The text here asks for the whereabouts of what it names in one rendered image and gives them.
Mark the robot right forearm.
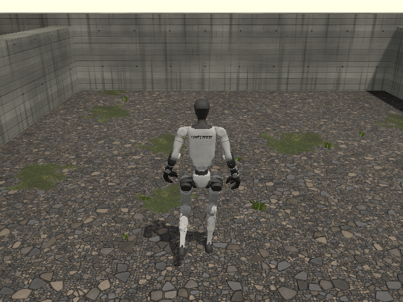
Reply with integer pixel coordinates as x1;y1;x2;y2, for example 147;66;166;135
226;152;239;178

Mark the robot left foot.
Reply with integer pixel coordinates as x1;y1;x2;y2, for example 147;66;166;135
177;246;186;255

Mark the robot left hand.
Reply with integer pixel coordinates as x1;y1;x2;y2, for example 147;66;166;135
163;171;178;183

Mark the robot right hand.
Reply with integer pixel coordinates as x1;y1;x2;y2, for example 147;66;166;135
226;176;241;189

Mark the robot left forearm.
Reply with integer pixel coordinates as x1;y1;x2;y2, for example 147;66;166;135
164;151;176;174

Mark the right robot upper arm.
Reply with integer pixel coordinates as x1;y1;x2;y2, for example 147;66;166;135
215;126;232;162

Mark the left robot thigh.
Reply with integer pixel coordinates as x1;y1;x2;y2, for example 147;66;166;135
180;175;193;216

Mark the left robot upper arm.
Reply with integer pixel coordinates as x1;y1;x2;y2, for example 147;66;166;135
170;126;189;161

